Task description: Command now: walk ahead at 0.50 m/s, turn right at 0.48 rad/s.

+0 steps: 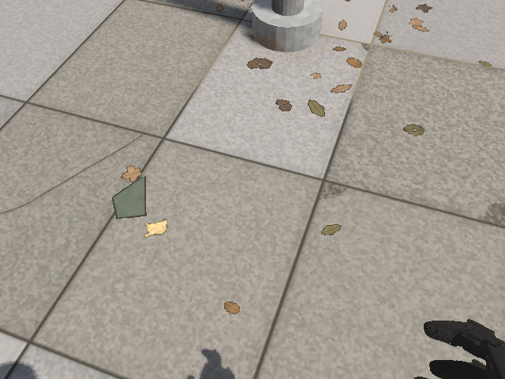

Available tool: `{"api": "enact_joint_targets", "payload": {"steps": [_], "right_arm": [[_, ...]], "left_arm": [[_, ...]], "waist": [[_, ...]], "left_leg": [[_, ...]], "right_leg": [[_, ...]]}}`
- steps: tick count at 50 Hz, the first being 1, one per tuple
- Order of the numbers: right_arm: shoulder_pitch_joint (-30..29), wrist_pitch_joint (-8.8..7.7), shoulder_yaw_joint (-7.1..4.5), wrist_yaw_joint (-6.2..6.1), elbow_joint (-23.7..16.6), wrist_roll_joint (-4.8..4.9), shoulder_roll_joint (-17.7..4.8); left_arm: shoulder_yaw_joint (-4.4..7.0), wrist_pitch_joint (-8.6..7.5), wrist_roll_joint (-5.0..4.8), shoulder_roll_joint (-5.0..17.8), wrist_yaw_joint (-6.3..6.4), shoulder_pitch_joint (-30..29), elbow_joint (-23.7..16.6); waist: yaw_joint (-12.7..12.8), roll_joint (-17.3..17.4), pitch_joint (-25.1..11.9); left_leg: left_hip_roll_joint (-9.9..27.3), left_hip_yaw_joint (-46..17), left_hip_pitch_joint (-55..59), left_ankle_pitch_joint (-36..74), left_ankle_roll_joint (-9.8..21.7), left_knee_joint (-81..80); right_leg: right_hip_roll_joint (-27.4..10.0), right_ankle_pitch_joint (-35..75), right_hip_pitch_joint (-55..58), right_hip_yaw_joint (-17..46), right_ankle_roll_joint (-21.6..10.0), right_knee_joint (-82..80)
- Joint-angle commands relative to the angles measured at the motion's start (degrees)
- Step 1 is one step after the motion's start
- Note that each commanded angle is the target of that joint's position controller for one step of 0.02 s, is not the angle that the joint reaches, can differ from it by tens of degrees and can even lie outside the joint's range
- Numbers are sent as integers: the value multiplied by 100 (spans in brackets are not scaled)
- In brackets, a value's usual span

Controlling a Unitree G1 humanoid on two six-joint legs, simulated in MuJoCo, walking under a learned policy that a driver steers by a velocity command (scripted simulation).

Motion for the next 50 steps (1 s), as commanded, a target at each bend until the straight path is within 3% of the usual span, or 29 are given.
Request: {"api": "enact_joint_targets", "payload": {"steps": [1, 3, 5, 6, 7, 8, 9, 10, 11, 12, 14, 16, 19, 23, 28, 29, 31, 32, 33, 34, 35, 36, 37, 38, 39, 41, 43, 47, 50], "right_arm": [[-329, -28, -109, 3, -460, 109, -365], [-476, -60, -209, 14, -524, 137, -583], [-236, -121, -310, 26, -473, 146, -747], [240, -147, -389, 0, -379, 122, -848], [1069, -159, -473, -43, -297, 30, -1062], [1787, -81, -571, -102, -218, -48, -1442], [2050, -13, -575, -38, -27, 114, -1309], [1804, 24, -473, -50, -146, 130, -813], [1524, 66, -415, -51, -159, 121, -639], [1278, 90, -382, -28, -131, 98, -593], [1048, 80, -350, 8, -42, 38, -481], [1069, 22, -391, 37, 99, 61, -545], [1175, -15, -477, 27, 313, 55, -798], [1275, 31, -515, 0, 504, 106, -1014], [1697, 167, -590, -6, 758, 241, -1305], [1717, 209, -605, -9, 785, 270, -1350], [1673, 279, -651, -39, 792, 303, -1499], [1609, 319, -651, -67, 780, 318, -1524], [1709, 312, -577, -101, 738, 263, -1339], [2018, 212, -349, -52, 382, 11, -728], [1822, -10, -279, 27, 267, 37, -743], [1262, -116, -397, 94, 133, 285, -1126], [1069, -170, -347, 96, 76, 309, -1044], [1058, -172, -350, 44, 130, 178, -1006], [1128, -113, -401, 13, 168, 84, -1065], [1311, 26, -398, 25, 243, 47, -961], [1244, 109, -350, 15, 279, 28, -800], [390, 94, -213, 67, 117, 58, -511], [-127, 56, -198, 151, -15, 153, -542]], "left_arm": [[275, -29, -85, 961, 57, 77, -372], [277, 31, -98, 875, 86, 117, -369], [329, 112, -56, 922, 131, -36, -424], [319, 137, -28, 853, 129, -159, -494], [243, 121, 54, 633, 99, -302, -640], [122, 77, 50, 224, 99, 404, -688], [74, 50, -39, 466, 97, 778, -757], [199, 88, -87, 882, 103, 417, -686], [260, 136, -32, 1034, 100, -137, -777], [280, 152, 37, 971, 85, -432, -882], [278, 193, 18, 731, 31, -459, -948], [231, 233, 18, 540, 2, -523, -995], [198, 233, 48, 513, -15, -882, -1115], [142, 146, 25, 459, -129, -1586, -1240], [134, 139, -16, 506, -285, -2387, -1618], [155, 148, -11, 551, -308, -2413, -1681], [267, 180, 28, 748, -314, -2070, -1682], [394, 196, 35, 938, -299, -1364, -1513], [597, 225, 16, 1313, -218, -327, -1246], [760, 226, -20, 2072, -118, 92, -1216], [668, 146, -15, 1953, -133, 202, -1381], [535, 87, 56, 1542, -165, 96, -1304], [471, 60, 51, 1338, -156, -172, -1283], [417, 59, 51, 1186, -143, -587, -1336], [352, 54, 95, 1027, -140, -895, -1401], [328, 21, 132, 967, -112, -1124, -1399], [321, -25, 121, 987, -56, -1024, -1247], [324, -28, 70, 1041, 26, -657, -924], [344, -39, 29, 1154, 19, -345, -718]], "waist": [[-116, -639, -298], [-142, -663, -292], [-316, -768, -341], [-573, -761, -621], [-961, -541, -1344], [-869, 670, -2135], [-801, 1753, -2390], [-891, 919, -1598], [-886, 328, -884], [-752, 122, -420], [-482, 378, -67], [-435, 444, -47], [-465, 255, -31], [-693, 142, 58], [-930, 179, 235], [-888, 226, 226], [-598, 400, -87], [-170, 345, -472], [280, 127, -1021], [96, -1300, -1577], [169, -1410, -2545], [314, -901, -1937], [138, -716, -1275], [-135, -314, -855], [-379, -372, -633], [-600, -495, -543], [-611, -452, -454], [-260, -556, -215], [-18, -601, -27]], "left_leg": [[-564, 373, 1468, 653, -15, -900], [-569, 160, 1455, 360, 89, -1332], [-536, 108, 1832, -59, 292, -1638], [-437, 161, 2578, -49, 491, -1896], [290, -335, 4050, -21, 869, -1553], [1616, -2124, 6111, 70, 1698, -1435], [2288, -3892, 6454, -1283, 2160, -1865], [1999, -3470, 5744, -2111, 1916, -2110], [1688, -2523, 4894, -1951, 1627, -2241], [1419, -1919, 4117, -1426, 1510, -2455], [1042, -1067, 3236, -922, 1400, -2840], [982, -566, 2986, -533, 1489, -3097], [1075, -30, 3117, 173, 1561, -3214], [922, 760, 3317, 540, 1343, -3183], [1198, 1085, 4109, 668, 1164, -2961], [1248, 1163, 4268, 1058, 1111, -2784], [1206, 1473, 4375, 2939, 958, -1951], [1051, 1717, 4198, 3662, 824, -977], [823, 1841, 3250, 3163, 616, 406], [82, 1822, 658, -862, 228, 2644], [-558, 502, -383, -3288, 193, 3715], [-215, 169, -958, -2807, 288, 3888], [-5, 278, -927, -2310, 361, 3496], [194, 304, -587, -1967, 329, 3010], [330, 291, -123, -1756, 289, 2632], [343, 372, 325, -1543, 148, 2328], [299, 479, 395, -1128, 1, 1867], [136, 554, 630, 396, -27, 136], [-23, 560, 839, 855, 64, -608]], "right_leg": [[-1180, 1595, -731, 1104, -520, -145], [-1372, 1261, -150, 1541, -450, 191], [-1451, 1465, 135, 1777, -374, 646], [-1241, 1793, 67, 1648, -250, 1167], [-1016, 1425, -568, 1348, -94, 2376], [-269, -891, -2312, 488, 301, 4095], [-474, -2514, -3468, 200, 409, 5233], [-803, -2007, -3848, 267, 508, 5765], [-985, -1451, -3843, 60, 576, 5808], [-1134, -1120, -3699, -49, 615, 5631], [-1401, -825, -3326, -143, 627, 5347], [-1492, -586, -3253, -255, 682, 5175], [-1600, 20, -3473, -193, 758, 4576], [-1517, 1158, -3231, -443, 648, 3177], [-1370, 801, -3189, -813, 408, 2234], [-1296, 493, -3106, -907, 315, 2130], [-908, -86, -2305, -1278, 79, 1958], [-627, 119, -1297, -1445, -102, 1590], [-592, 405, 405, -1146, -344, 1451], [-2182, 106, 2617, 1627, -1222, 1301], [-2891, -584, 3258, 4069, -1860, 255], [-2709, -603, 2916, 3304, -1512, 122], [-2469, -274, 2073, 2513, -1305, 115], [-2228, 281, 1194, 1938, -1124, 73], [-2034, 872, 494, 1538, -1036, -52], [-1888, 1445, -171, 1236, -1078, -271], [-1779, 1875, -481, 810, -1069, -375], [-1505, 1582, -597, 266, -741, -406], [-1677, 897, -446, 422, -695, -422]]}}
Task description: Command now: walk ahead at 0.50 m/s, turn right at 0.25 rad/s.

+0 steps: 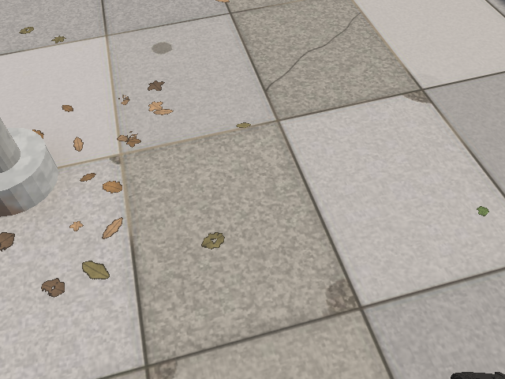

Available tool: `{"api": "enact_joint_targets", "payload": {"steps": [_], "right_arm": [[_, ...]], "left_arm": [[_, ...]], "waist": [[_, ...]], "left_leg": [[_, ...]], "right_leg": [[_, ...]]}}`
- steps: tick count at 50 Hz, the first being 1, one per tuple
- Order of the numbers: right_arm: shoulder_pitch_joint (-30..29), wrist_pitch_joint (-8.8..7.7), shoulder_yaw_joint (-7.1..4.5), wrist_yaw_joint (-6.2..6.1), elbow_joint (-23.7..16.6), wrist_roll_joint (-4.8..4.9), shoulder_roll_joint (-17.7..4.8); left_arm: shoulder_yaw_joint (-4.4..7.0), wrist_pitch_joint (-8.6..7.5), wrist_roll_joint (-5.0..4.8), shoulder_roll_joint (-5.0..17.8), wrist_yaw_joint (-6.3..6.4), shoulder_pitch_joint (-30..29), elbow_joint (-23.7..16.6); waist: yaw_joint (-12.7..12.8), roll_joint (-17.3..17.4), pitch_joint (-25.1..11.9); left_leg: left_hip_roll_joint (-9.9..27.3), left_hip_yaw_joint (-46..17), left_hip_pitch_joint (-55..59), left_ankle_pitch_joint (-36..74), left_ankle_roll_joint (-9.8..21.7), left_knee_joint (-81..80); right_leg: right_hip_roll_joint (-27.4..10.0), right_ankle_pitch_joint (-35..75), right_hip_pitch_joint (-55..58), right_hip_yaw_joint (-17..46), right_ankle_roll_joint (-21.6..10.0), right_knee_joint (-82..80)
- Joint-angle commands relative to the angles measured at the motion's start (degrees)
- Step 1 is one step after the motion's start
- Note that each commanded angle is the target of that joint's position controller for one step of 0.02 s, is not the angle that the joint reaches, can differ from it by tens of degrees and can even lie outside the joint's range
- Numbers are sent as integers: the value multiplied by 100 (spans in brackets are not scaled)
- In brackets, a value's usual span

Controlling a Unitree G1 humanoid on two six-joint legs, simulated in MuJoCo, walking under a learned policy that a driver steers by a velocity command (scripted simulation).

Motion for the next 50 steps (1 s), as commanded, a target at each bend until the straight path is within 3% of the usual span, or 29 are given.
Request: {"api": "enact_joint_targets", "payload": {"steps": [1, 3, 6, 7, 8, 9, 10, 11, 12, 13, 14, 16, 19, 22, 25, 27, 29, 30, 31, 32, 33, 34, 36, 38, 43, 50], "right_arm": [[-664, -107, -57, 77, -507, 80, -367], [-772, -139, -90, 128, -595, 77, -463], [-428, -173, -152, 154, -567, 65, -572], [63, -182, -227, 128, -434, 42, -679], [854, -197, -323, 95, -280, -8, -909], [1672, -196, -440, 72, -190, -101, -1379], [2104, -139, -441, 131, 13, 8, -1292], [1951, -117, -319, 122, 2, 127, -879], [1438, -73, -259, 95, -90, 88, -758], [1056, -43, -201, 90, -152, 18, -639], [844, -54, -153, 95, -175, -32, -521], [708, -95, -104, 106, -101, -53, -403], [609, -79, -137, 34, 73, -37, -583], [705, 54, -156, -49, 222, 10, -685], [923, 154, -148, -68, 405, 37, -713], [902, 209, -150, -68, 486, 58, -728], [747, 253, -123, -81, 525, 140, -654], [951, 238, -85, -81, 588, 105, -536], [1331, 169, -32, -64, 585, -60, -374], [1834, 143, 60, -61, 730, -96, -90], [1598, 200, 75, -81, 744, -81, -153], [1358, 302, 61, -101, 680, -52, -213], [1221, 522, 32, -149, 715, -67, -355], [1197, 600, -16, -170, 815, -51, -526], [1126, 576, 5, -215, 981, -21, -388], [1156, 644, -6, -272, 1270, -17, -292]], "left_arm": [[268, -93, -47, 985, 27, 164, -158], [275, -67, -51, 988, 36, 282, -48], [304, 8, -36, 1034, 59, 246, 39], [283, 31, -31, 986, 62, 171, 26], [207, 38, 21, 811, 63, 151, -27], [85, -17, 34, 462, 66, 630, -140], [19, -99, -13, 320, 60, 956, -82], [131, -127, -101, 821, 36, 442, -119], [155, -134, -109, 915, 36, -95, -251], [152, -132, -17, 869, 54, -382, -305], [178, -108, 53, 807, 63, -366, -295], [149, -20, 61, 561, 78, -21, -165], [69, 58, 98, 310, 132, -126, -160], [21, 59, 90, 225, 106, -538, -175], [52, 60, 82, 314, 70, -939, -256], [81, 50, 103, 385, 50, -1087, -314], [117, 22, 149, 408, 37, -907, -248], [169, 6, 190, 582, 66, -791, -208], [236, 14, 241, 942, 117, -747, -257], [181, 89, 229, 715, 154, -750, -234], [89, 158, 167, 325, 141, -738, -207], [48, 200, 134, 215, 112, -915, -171], [75, 227, 109, 350, 37, -1429, -260], [111, 184, 118, 441, 4, -1407, -221], [122, 141, 103, 355, 61, -1295, 52], [152, 232, 81, 326, 110, -1465, 397]], "waist": [[134, -716, 57], [139, -733, 134], [-84, -874, 64], [-355, -818, -209], [-704, -640, -882], [-781, 354, -1858], [-783, 1507, -2248], [-909, 845, -1539], [-818, 393, -780], [-662, 56, -352], [-465, 55, -229], [-214, 244, -412], [-130, 288, -524], [-306, 298, -635], [-482, 261, -601], [-486, 266, -519], [-290, 187, -502], [-295, -35, -590], [-561, -579, -951], [-704, -1147, -1368], [-515, -1131, -1403], [-545, -1109, -1225], [-630, -878, -730], [-534, -599, -515], [-461, -396, -713], [-479, -325, -357]], "left_leg": [[-203, 133, 618, 446, 98, -618], [-235, 88, 489, 100, 261, -892], [-372, 241, 961, -573, 525, -1156], [-531, 412, 1672, -573, 667, -1347], [-200, 141, 2968, -257, 933, -1156], [1014, -1685, 5192, -489, 1674, -1080], [1654, -3723, 6011, -1809, 2115, -1955], [1547, -3571, 5585, -2807, 1882, -2198], [1405, -2789, 4713, -2116, 1705, -2292], [1190, -2140, 3908, -793, 1645, -2347], [1012, -1648, 3412, 528, 1606, -2359], [749, -922, 2992, 2210, 1591, -2383], [609, -277, 2802, 3270, 1621, -2434], [407, 122, 2785, 2991, 1456, -2440], [510, 17, 3032, 2406, 1432, -2333], [625, -153, 3150, 2097, 1422, -2133], [511, -210, 3106, 1507, 1226, -1715], [255, -172, 2985, 1037, 978, -1431], [-132, 16, 2501, -19, 692, -1021], [-382, 202, 1906, -1567, 381, -751], [-375, 195, 1904, -2358, 233, -674], [-329, 169, 1949, -2413, 186, -855], [-319, 172, 2332, -1854, 231, -1418], [-348, 201, 2344, -1690, 341, -1443], [-280, 168, 2560, -1019, 303, -1437], [-319, 220, 2513, -1491, 311, -1565]], "right_leg": [[-1467, 1024, -310, 808, -862, -557], [-1676, 1113, 136, 1010, -814, -341], [-1790, 1944, 529, 1128, -643, 88], [-1557, 2796, 524, 956, -526, 642], [-1232, 2929, 120, 672, -348, 1742], [-517, 1379, -1674, 207, 59, 3762], [-27, -1978, -3023, 295, 279, 5022], [-358, -1830, -3662, 543, 253, 5536], [-615, -1331, -3750, 274, 264, 5477], [-792, -990, -3518, 88, 314, 5207], [-943, -826, -3179, 43, 375, 4932], [-997, -735, -2544, -59, 515, 4494], [-953, -166, -2291, -212, 670, 3513], [-871, 849, -1847, -331, 668, 2425], [-795, 1169, -1695, -289, 616, 1806], [-762, 944, -1624, -266, 508, 1499], [-667, 1367, -1101, -362, 313, 699], [-836, 2483, -557, -158, 172, 366], [-1470, 4474, 371, 376, -109, 800], [-1979, 4856, 1114, 867, -707, 1049], [-2063, 4228, 936, 1079, -912, 947], [-1933, 3332, 603, 1093, -823, 811], [-1471, 2000, -239, 699, -407, 748], [-1142, 1967, -348, 327, -157, 881], [-1070, 2878, 38, 193, -199, 1169], [-974, 1896, -153, 134, -146, 963]]}}
Over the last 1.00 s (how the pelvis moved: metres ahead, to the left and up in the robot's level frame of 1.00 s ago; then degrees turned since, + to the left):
0.50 -0.15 0.00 -34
